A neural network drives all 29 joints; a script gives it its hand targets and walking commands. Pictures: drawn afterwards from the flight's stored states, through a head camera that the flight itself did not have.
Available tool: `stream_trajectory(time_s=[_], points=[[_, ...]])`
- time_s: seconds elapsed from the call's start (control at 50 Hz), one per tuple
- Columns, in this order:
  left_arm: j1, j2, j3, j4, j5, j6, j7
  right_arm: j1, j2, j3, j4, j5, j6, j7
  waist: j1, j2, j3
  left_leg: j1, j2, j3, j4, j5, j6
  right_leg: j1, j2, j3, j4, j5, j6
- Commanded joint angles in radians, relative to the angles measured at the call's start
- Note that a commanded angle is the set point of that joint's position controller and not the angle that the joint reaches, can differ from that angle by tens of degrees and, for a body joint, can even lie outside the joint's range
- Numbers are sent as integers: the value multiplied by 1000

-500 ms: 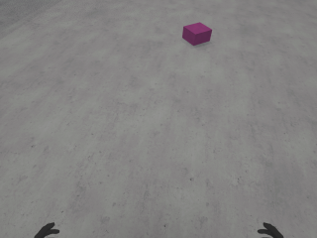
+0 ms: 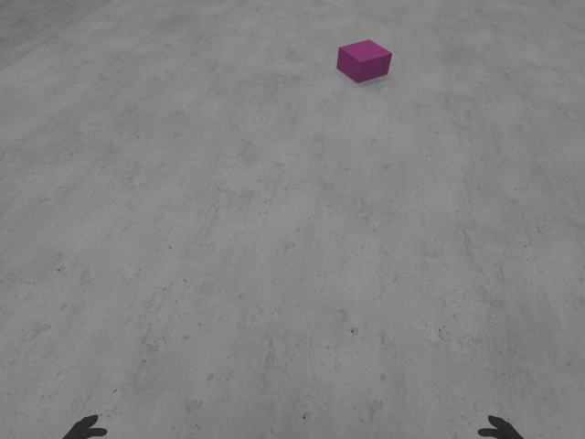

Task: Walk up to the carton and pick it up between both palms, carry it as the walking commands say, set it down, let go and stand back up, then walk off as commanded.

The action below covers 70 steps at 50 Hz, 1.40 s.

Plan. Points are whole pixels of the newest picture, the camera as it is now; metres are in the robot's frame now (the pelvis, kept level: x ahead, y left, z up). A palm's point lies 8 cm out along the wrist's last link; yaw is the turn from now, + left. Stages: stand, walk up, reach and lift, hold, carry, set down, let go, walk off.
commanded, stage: stand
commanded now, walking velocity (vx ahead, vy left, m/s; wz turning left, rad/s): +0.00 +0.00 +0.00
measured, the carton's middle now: (363, 60) +2.57 -0.53 -0.71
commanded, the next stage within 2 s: walk up in 0.04 s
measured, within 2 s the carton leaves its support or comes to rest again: neither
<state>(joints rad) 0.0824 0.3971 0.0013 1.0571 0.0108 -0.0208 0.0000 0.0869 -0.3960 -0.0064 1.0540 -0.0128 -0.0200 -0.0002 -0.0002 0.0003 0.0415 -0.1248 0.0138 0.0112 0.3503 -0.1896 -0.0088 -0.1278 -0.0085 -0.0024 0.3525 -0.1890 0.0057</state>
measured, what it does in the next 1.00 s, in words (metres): walks ahead: right foot, then left foot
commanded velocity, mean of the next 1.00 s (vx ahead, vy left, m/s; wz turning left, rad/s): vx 0.00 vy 0.00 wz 0.00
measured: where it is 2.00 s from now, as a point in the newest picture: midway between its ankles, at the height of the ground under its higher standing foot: (343, 251)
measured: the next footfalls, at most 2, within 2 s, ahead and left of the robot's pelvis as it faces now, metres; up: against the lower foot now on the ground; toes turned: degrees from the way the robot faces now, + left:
right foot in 0.54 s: +0.18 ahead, -0.23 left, +0.00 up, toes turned -13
left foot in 0.98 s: +0.49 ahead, +0.00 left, +0.00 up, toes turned -3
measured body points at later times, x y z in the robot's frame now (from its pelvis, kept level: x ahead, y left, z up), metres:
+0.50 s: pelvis +0.06 -0.05 -0.01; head +0.04 -0.07 +0.44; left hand +0.26 +0.28 -0.05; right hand +0.12 -0.45 -0.08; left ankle +0.00 +0.13 -0.74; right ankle +0.13 -0.21 -0.73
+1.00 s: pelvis +0.31 -0.10 -0.02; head +0.32 -0.09 +0.43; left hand +0.39 +0.26 -0.11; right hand +0.49 -0.45 -0.06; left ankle +0.45 +0.00 -0.75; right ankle +0.15 -0.21 -0.74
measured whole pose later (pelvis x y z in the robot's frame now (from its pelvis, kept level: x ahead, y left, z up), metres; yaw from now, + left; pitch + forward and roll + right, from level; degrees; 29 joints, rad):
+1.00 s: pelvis +0.31 -0.10 -0.02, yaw -9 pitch +1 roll -1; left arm 0.37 0.55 0.06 0.85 0.00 -0.11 -0.07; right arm 0.03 -0.49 -0.08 0.79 -0.03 -0.08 0.13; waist 0.09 -0.02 -0.03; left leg -0.44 0.07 0.09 0.50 -0.09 0.04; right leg -0.02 -0.06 -0.08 0.53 -0.46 -0.01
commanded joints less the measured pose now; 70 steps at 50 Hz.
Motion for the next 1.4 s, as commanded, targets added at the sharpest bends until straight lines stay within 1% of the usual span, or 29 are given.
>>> stream_trajectory(time_s=[0.0,0.2,0.22,0.26,0.28,0.3,0.34,0.44,0.48,0.5,0.52,0.54,0.56,0.58,0.6,0.66,0.9,0.94,0.96,0.98,1.0,1.02,1.04,1.08,1.12,1.22,1.32,1.36,1.38], points=[[-37,174,31,-42,0,-9,5,-36,-173,-30,-42,0,-9,-4,0,0,-58,7,115,-93,-56,108,34,4,-118,94,-57,115,-35],[-36,174,32,-42,-1,-7,5,-35,-175,-32,-40,1,-7,-5,0,0,-60,13,116,-92,-58,125,33,12,-119,92,-59,131,-34],[7,292,86,-160,31,-22,-54,51,-331,-116,-104,-17,-48,31,-12,-12,-211,104,149,-101,25,-420,110,-131,-88,118,74,-381,-88],[-216,213,84,-255,20,-32,-90,114,-370,-141,-112,-27,-71,40,-125,145,-17,235,358,-383,-186,-690,248,-675,-51,-11,387,-315,-60],[-262,211,84,-291,27,-35,-97,123,-389,-151,-128,-28,-80,39,-134,160,20,217,466,-481,-268,-668,294,-790,-89,45,556,-270,-47],[-205,234,88,-293,22,-40,-104,80,-375,-146,-157,-17,-91,34,-85,82,-4,180,467,-441,-276,-621,272,-765,-131,124,588,-205,-44],[-67,256,105,-265,17,-41,-133,8,-361,-142,-194,-26,-102,40,-13,115,-56,122,389,-245,-270,-539,244,-618,-158,63,527,-152,-20],[-27,245,135,-254,13,-27,-170,-48,-396,-146,-233,-38,-100,68,22,170,-8,-172,284,33,-230,-479,180,-244,-107,-104,318,-113,-18],[81,236,138,-223,8,-29,-160,-74,-386,-144,-244,-39,-85,70,80,104,-19,-269,261,86,-113,-555,169,-79,-67,-169,223,-47,-27],[167,259,149,-196,12,-38,-145,-42,-348,-131,-246,-43,-75,72,110,-10,-56,-351,209,121,76,-587,158,67,-29,-179,192,-107,-33],[351,313,172,-157,15,-50,-120,-28,-283,-106,-261,-46,-66,78,197,-214,-135,-519,114,178,475,-535,137,320,-18,-114,155,-250,-60],[446,455,192,-167,21,-59,-94,-121,-195,-67,-342,-22,-75,79,263,-459,-105,-866,-21,101,851,-474,75,357,-284,510,-125,-718,-152],[272,486,171,-221,3,-74,-80,-119,-255,-74,-346,4,-73,69,154,-205,-92,-864,55,-124,915,-313,52,202,-445,750,-272,-858,-236],[180,452,164,-245,-8,-81,-78,-68,-330,-87,-314,6,-79,72,93,-95,-73,-778,125,-120,881,-216,36,102,-433,662,-259,-790,-262],[118,421,158,-259,-11,-88,-78,2,-362,-91,-278,7,-82,82,53,-71,-51,-701,161,-103,815,-155,18,36,-366,532,-246,-695,-250],[92,369,136,-266,-11,-108,-83,33,-348,-108,-258,-5,-73,111,16,-114,-3,-549,172,-55,636,-67,-13,-142,-272,280,-282,-494,-213],[208,377,123,-266,-3,-107,-73,-173,-231,-101,-324,4,-51,145,57,-72,25,-340,89,54,180,105,28,-8,-257,62,-230,-165,-197],[216,369,111,-267,-10,-101,-69,-62,-251,-114,-297,-8,-60,130,5,-33,-41,-141,23,114,103,25,53,-7,-230,-1,-5,139,-177],[236,334,95,-271,-16,-93,-64,102,-293,-132,-257,-24,-73,113,-63,49,-149,120,6,97,99,-38,93,-118,-165,-62,296,244,-145],[260,256,60,-302,-26,-93,-57,276,-381,-163,-235,-40,-83,89,-131,208,-295,370,223,-221,52,-339,173,-365,-87,-106,681,68,-94],[204,243,51,-354,-17,-107,-52,293,-481,-181,-252,-8,-89,75,-148,311,-283,441,440,-660,-135,-535,264,-694,45,-15,863,-296,-69],[182,312,61,-327,-15,-105,-46,220,-445,-175,-262,20,-96,73,-104,106,-224,336,434,-597,-138,-543,272,-720,-41,111,916,-208,-74],[183,327,74,-303,-22,-110,-58,182,-392,-158,-266,29,-98,71,-68,63,-154,236,373,-452,-129,-459,257,-693,-81,99,869,-135,-62],[200,313,91,-273,-13,-102,-79,112,-319,-128,-282,25,-105,65,-7,103,-68,47,294,-251,-161,-274,217,-601,-148,84,735,-71,-27],[161,282,97,-264,-6,-86,-102,103,-313,-123,-284,20,-115,64,-4,114,-38,-48,272,-155,-192,-198,222,-535,-156,57,601,-53,1],[-47,241,104,-288,3,-75,-135,143,-348,-136,-280,18,-128,77,-47,123,18,-71,226,-29,-245,-173,211,-441,-123,-17,273,131,-9],[-128,224,111,-295,-7,-60,-138,181,-370,-145,-257,10,-117,64,-26,79,27,-24,257,28,-178,69,180,-302,-85,-58,211,157,-48],[-40,237,122,-272,-5,-53,-127,203,-367,-143,-251,2,-109,53,36,25,-27,-33,235,90,23,254,151,-110,-40,-106,165,114,-70],[113,274,143,-235,1,-56,-111,227,-331,-127,-255,-8,-104,51,112,-53,-121,-124,175,139,296,306,125,128,-10,-103,159,17,-104]])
